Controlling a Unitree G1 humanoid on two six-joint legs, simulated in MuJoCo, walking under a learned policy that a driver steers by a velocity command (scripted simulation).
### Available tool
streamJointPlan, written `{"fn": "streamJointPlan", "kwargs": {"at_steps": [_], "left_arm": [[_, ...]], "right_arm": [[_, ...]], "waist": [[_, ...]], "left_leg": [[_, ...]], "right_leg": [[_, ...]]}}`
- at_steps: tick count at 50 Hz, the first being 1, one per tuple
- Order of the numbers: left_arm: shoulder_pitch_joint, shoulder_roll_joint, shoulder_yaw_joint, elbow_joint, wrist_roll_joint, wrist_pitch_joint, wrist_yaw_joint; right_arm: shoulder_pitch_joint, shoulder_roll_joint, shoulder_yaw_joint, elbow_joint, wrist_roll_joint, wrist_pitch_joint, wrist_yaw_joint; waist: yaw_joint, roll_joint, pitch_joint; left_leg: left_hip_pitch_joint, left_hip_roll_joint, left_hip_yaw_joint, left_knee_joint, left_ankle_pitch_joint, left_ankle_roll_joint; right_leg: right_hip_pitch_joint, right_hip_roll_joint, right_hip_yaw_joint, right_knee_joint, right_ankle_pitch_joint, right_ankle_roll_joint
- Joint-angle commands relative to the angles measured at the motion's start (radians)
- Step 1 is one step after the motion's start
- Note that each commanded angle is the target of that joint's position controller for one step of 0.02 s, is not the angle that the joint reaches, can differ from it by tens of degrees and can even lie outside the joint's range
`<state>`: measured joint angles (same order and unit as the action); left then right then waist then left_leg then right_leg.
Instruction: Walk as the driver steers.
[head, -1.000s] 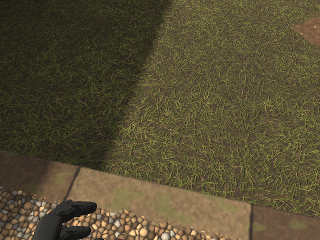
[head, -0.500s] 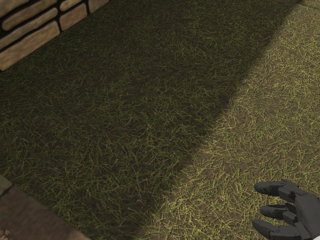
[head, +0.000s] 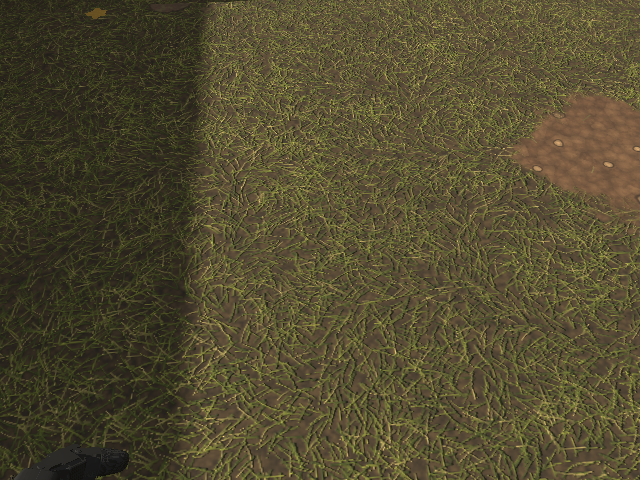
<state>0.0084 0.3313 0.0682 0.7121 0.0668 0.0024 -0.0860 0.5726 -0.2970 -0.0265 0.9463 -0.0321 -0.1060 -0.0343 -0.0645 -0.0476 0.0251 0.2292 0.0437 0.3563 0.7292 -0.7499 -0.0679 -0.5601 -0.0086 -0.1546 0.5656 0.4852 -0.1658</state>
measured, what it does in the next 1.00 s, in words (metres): goes down: right foot 0.17 m lower, then left foot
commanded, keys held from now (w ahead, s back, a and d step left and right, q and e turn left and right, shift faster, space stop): w+e+shift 0.30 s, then w+shift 0.24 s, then w+q+shift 0.46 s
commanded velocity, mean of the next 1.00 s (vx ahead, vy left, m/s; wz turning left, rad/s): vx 1.00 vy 0.00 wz -0.25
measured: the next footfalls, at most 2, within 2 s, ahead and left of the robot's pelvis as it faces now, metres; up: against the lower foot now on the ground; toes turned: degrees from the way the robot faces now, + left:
right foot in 0.04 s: +0.17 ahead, -0.02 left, -0.17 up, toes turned -8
left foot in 0.36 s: +0.58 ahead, +0.11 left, -0.17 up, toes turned -26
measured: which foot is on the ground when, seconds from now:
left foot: down 0.00-0.04, up 0.06-0.34, down 0.36-0.78, up 0.80-1.00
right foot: up 0.00-0.02, down 0.04-0.36, up 0.38-0.74, down 0.76-1.00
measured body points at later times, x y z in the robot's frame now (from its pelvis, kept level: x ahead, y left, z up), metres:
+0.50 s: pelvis +0.46 +0.01 -0.09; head +0.47 +0.03 +0.36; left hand +0.71 +0.21 -0.19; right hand +0.39 -0.26 -0.21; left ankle +0.55 +0.13 -0.81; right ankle +0.36 -0.06 -0.71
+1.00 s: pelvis +0.85 -0.18 -0.07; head +0.87 -0.19 +0.38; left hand +0.93 +0.09 -0.20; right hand +0.92 -0.49 -0.18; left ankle +0.93 -0.08 -0.72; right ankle +0.75 -0.25 -0.81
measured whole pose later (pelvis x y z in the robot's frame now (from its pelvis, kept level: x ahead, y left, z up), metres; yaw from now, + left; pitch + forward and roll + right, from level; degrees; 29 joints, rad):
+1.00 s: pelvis +0.85 -0.18 -0.07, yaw -13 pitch +1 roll -2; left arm 0.39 0.29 0.05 0.87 0.03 -0.10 0.00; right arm 0.20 -0.33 -0.08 0.79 -0.02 -0.01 0.06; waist 0.03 0.04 0.00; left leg -0.70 0.09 0.02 1.20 -0.16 0.09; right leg -0.05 0.02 -0.18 0.33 -0.31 -0.02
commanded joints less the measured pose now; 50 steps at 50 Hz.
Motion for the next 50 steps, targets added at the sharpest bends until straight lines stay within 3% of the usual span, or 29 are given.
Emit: {"fn": "streamJointPlan", "kwargs": {"at_steps": [1, 2, 3, 4, 5, 6, 7, 8, 9, 10, 12, 15, 17, 18, 19, 20, 21, 22, 27, 31, 34, 36, 38, 39, 40, 41, 43, 45, 50], "left_arm": [[0.389, 0.062, 0.029, 0.13, 0.008, 0.008, 0.051], [0.542, 0.127, 0.057, 0.186, 0.009, 0.0, 0.067], [0.605, 0.233, 0.082, 0.223, -0.025, -0.004, 0.078], [0.633, 0.342, 0.095, 0.242, -0.034, -0.018, 0.082], [0.639, 0.284, 0.087, 0.214, -0.045, -0.02, 0.077], [0.604, 0.224, 0.076, 0.206, -0.051, -0.022, 0.076], [0.469, 0.243, 0.075, 0.166, -0.038, -0.029, 0.094], [0.365, 0.186, 0.052, 0.149, -0.051, -0.04, 0.11], [0.282, 0.175, 0.041, 0.12, -0.044, -0.055, 0.11], [0.252, 0.146, 0.032, 0.113, -0.033, -0.069, 0.103], [0.227, 0.166, 0.044, 0.108, -0.043, -0.093, 0.094], [0.216, 0.174, 0.059, 0.101, -0.064, -0.095, 0.071], [0.21, 0.175, 0.054, 0.105, -0.059, -0.099, 0.064], [0.169, 0.038, 0.018, 0.077, -0.049, -0.114, 0.063], [0.279, -0.071, -0.015, 0.023, -0.061, -0.119, 0.064], [0.379, -0.057, -0.025, 0.033, -0.06, -0.101, 0.059], [0.356, -0.019, -0.023, 0.055, -0.034, -0.077, 0.053], [0.304, -0.015, -0.021, 0.047, -0.021, -0.067, 0.044], [0.094, -0.013, -0.037, -0.065, -0.026, -0.049, 0.025], [-0.092, 0.001, -0.06, -0.139, -0.031, -0.059, 0.006], [-0.102, 0.015, -0.06, -0.13, -0.037, -0.065, 0.01], [-0.011, 0.058, -0.04, -0.101, -0.032, -0.073, 0.032], [0.336, 0.123, -0.005, 0.004, -0.014, -0.085, 0.068], [0.512, 0.211, 0.016, 0.023, 0.011, -0.091, 0.092], [0.463, 0.266, 0.028, 0.009, 0.011, -0.082, 0.092], [0.347, 0.18, 0.021, -0.003, 0.003, -0.078, 0.091], [0.254, 0.061, -0.005, 0.005, -0.006, -0.093, 0.084], [0.274, 0.028, -0.014, 0.042, -0.021, -0.106, 0.088], [0.323, -0.013, -0.023, 0.11, -0.047, -0.141, 0.082]], "right_arm": [[-0.03, -0.136, -0.017, -0.024, -0.012, 0.034, -0.019], [-0.14, -0.144, -0.034, -0.034, 0.009, 0.05, -0.005], [-0.258, -0.083, -0.033, -0.081, -0.016, 0.054, 0.009], [-0.169, -0.056, -0.011, -0.178, 0.007, 0.025, 0.006], [-0.226, -0.104, 0.001, -0.216, -0.008, 0.012, 0.01], [-0.278, -0.111, -0.001, -0.217, -0.031, -0.005, 0.007], [-0.289, -0.124, -0.003, -0.239, -0.03, -0.019, 0.015], [-0.35, -0.154, -0.02, -0.234, -0.039, 0.003, 0.027], [-0.374, -0.15, -0.024, -0.25, -0.036, 0.027, 0.03], [-0.407, -0.156, -0.025, -0.256, -0.026, 0.038, 0.029], [-0.428, -0.068, -0.004, -0.266, -0.01, 0.036, 0.037], [-0.313, -0.069, -0.019, -0.217, 0.025, 0.028, 0.044], [0.03, -0.129, -0.059, -0.118, 0.007, 0.03, 0.025], [0.204, -0.204, -0.078, -0.079, -0.018, 0.026, 0.009], [0.107, -0.199, -0.061, -0.089, -0.026, 0.026, 0.013], [-0.112, -0.172, -0.064, -0.13, -0.021, 0.03, 0.021], [-0.251, -0.109, -0.063, -0.171, -0.015, 0.033, 0.028], [-0.276, -0.087, -0.06, -0.159, -0.014, 0.031, 0.033], [-0.191, -0.064, -0.048, -0.06, 0.009, -0.01, 0.04], [-0.171, -0.078, -0.052, -0.062, 0.03, -0.016, 0.048], [-0.136, -0.146, -0.068, -0.066, 0.033, -0.014, 0.053], [-0.109, -0.18, -0.073, -0.058, 0.029, -0.008, 0.05], [-0.127, -0.18, -0.074, -0.069, 0.028, 0.002, 0.048], [-0.122, -0.062, -0.048, -0.107, 0.012, -0.001, 0.047], [-0.026, 0.014, -0.033, -0.156, 0.075, -0.001, 0.054], [-0.107, -0.063, -0.047, -0.14, 0.055, 0.014, 0.046], [-0.219, -0.059, -0.047, -0.144, 0.037, 0.028, 0.061], [-0.233, -0.021, -0.042, -0.15, 0.013, 0.06, 0.08], [-0.433, 0.012, -0.022, -0.257, 0.007, 0.093, 0.111]], "waist": [[0.209, 0.085, -0.047], [0.314, -0.003, -0.019], [0.33, -0.118, 0.063], [0.186, -0.199, -0.071], [0.223, 0.028, -0.192], [0.201, 0.144, -0.154], [0.131, 0.016, -0.148], [0.049, 0.154, -0.004], [0.0, 0.113, 0.094], [-0.013, 0.185, 0.159], [-0.017, 0.117, 0.096], [-0.043, 0.08, 0.008], [-0.227, 0.136, -0.178], [-0.283, 0.303, -0.232], [-0.097, 0.488, -0.217], [0.032, 0.419, -0.125], [0.051, 0.225, -0.007], [0.057, 0.141, 0.061], [0.065, 0.147, 0.081], [0.053, 0.087, 0.089], [0.047, 0.096, 0.082], [0.093, 0.103, 0.0], [0.254, 0.079, -0.208], [0.286, -0.111, -0.363], [0.19, -0.342, -0.479], [0.163, -0.172, -0.297], [0.124, 0.004, -0.088], [0.084, -0.025, -0.029], [0.056, -0.017, 0.063]], "left_leg": [[-0.229, 0.174, -0.08, 0.502, 1.355, 0.099], [-0.468, 0.076, -0.097, 0.995, 0.886, 0.091], [-0.862, -0.053, -0.124, 1.297, 0.039, 0.101], [-1.195, -0.01, -0.272, 1.233, 0.064, 0.071], [-1.332, 0.042, -0.353, 1.086, 0.162, 0.078], [-1.307, 0.063, -0.399, 1.022, 0.246, 0.092], [-1.315, 0.067, -0.468, 0.87, 0.293, 0.069], [-1.178, 0.106, -0.498, 0.682, 0.295, 0.011], [-1.018, 0.142, -0.526, 0.52, 0.277, -0.029], [-0.898, 0.162, -0.518, 0.383, 0.315, -0.055], [-0.566, 0.105, -0.447, 0.145, 0.54, -0.032], [-0.261, -0.006, -0.357, -0.006, 0.726, 0.003], [0.016, -0.063, -0.302, -0.039, 0.57, 0.025], [0.079, 0.121, -0.554, -0.165, 0.277, 0.061], [0.016, 0.32, -1.148, -0.476, 0.049, 0.088], [-0.105, 0.371, -1.41, -0.593, -0.309, 0.202], [-0.251, 0.338, -1.253, -0.549, -0.329, 0.236], [-0.375, 0.284, -1.075, -0.521, -0.164, 0.222], [-0.446, 0.16, -0.647, -0.6, 0.3, 0.197], [-0.495, 0.124, -0.507, -0.723, 0.533, 0.229], [-0.433, 0.157, -0.491, -0.719, 0.764, 0.232], [-0.308, 0.163, -0.473, -0.519, 1.131, 0.216], [-0.471, 0.082, -0.436, -0.024, 1.136, 0.19], [-0.663, 0.01, -0.418, 0.355, 0.617, 0.196], [-0.903, -0.09, -0.45, 0.608, 0.289, 0.191], [-1.007, -0.021, -0.446, 0.679, 0.389, 0.199], [-0.983, 0.049, -0.435, 0.582, 0.509, 0.182], [-0.943, 0.084, -0.427, 0.543, 0.52, 0.164], [-1.049, 0.1, -0.364, 0.431, 0.675, 0.154]], "right_leg": [[0.513, 0.053, -0.015, -0.104, -0.071, -0.037], [0.708, -0.001, 0.093, -0.244, -0.068, -0.131], [0.888, -0.045, 0.148, -0.146, 0.051, -0.151], [1.223, -0.198, 0.334, 0.169, 0.667, -0.196], [1.309, -0.226, 0.52, 0.076, 0.217, -0.265], [1.163, -0.221, 0.603, -0.041, -0.119, -0.262], [1.022, -0.313, 0.843, -0.206, -0.569, -0.317], [0.708, -0.28, 0.812, -0.305, -0.561, -0.286], [0.41, -0.307, 0.838, -0.336, -0.515, -0.299], [0.217, -0.264, 0.788, -0.346, -0.458, -0.28], [0.016, -0.111, 0.609, -0.337, -0.461, -0.186], [-0.003, 0.023, 0.479, -0.157, -0.427, -0.093], [0.063, 0.097, 0.398, 0.304, -0.167, -0.025], [-0.023, 0.187, 0.354, 0.736, -0.569, 0.011], [-0.169, 0.216, 0.339, 0.925, -0.973, 0.008], [-0.275, 0.14, 0.305, 0.981, -0.899, -0.001], [-0.266, 0.059, 0.281, 0.94, -0.842, 0.012], [-0.22, 0.031, 0.281, 0.868, -0.821, 0.025], [-0.2, 0.009, 0.303, 0.593, -0.668, 0.068], [-0.012, -0.049, 0.143, 0.169, -0.499, 0.114], [0.148, -0.022, 0.122, 0.041, -0.476, 0.111], [0.26, 0.018, 0.123, -0.016, -0.58, 0.1], [0.702, -0.009, 0.149, -0.012, -0.672, 0.08], [0.914, -0.279, 0.44, -0.035, -1.059, 0.086], [0.99, -0.454, 0.962, -0.313, -1.411, 0.025], [0.851, -0.418, 0.904, -0.355, -1.418, 0.02], [0.612, -0.331, 0.567, -0.336, -0.987, 0.036], [0.507, -0.279, 0.384, -0.366, -0.794, 0.056], [0.492, -0.23, 0.082, -0.434, -0.422, 0.082]]}}
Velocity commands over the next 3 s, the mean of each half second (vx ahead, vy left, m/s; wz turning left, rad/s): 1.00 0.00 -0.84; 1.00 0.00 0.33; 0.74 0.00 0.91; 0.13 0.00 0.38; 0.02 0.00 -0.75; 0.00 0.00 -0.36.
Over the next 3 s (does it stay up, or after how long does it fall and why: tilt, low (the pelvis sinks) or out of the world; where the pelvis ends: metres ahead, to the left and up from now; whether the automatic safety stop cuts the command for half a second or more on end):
stays up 1.45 -0.26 -0.08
